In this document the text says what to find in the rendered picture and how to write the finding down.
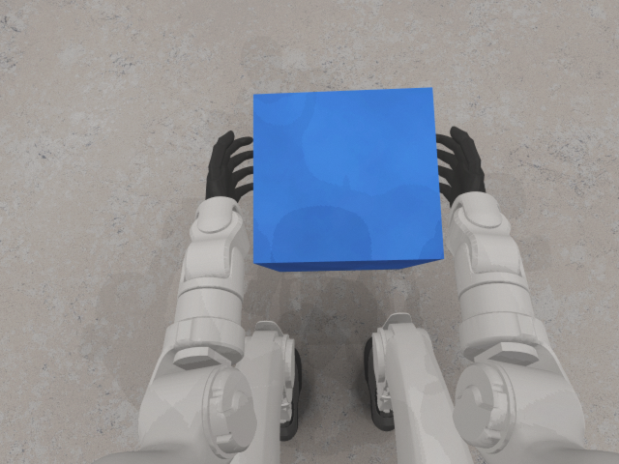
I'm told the carton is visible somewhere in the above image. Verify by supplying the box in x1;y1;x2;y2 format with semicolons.
253;87;444;272

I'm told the robot left upper arm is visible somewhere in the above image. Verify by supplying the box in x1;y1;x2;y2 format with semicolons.
91;364;257;464

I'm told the robot left forearm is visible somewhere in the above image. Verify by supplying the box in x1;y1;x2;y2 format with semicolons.
138;196;250;441

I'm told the robot right thigh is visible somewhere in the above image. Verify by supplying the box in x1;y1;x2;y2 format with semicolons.
372;323;474;464

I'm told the robot right forearm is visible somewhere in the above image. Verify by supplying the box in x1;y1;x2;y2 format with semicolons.
446;191;585;439

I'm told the robot right upper arm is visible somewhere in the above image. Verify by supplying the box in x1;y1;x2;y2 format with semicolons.
453;360;619;464

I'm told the left robot hand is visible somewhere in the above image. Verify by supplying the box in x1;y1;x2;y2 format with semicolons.
205;130;253;203

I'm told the left robot shin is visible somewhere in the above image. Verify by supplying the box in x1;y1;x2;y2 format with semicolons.
245;321;293;421

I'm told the right robot hand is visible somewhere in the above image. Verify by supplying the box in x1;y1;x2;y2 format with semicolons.
436;127;486;208

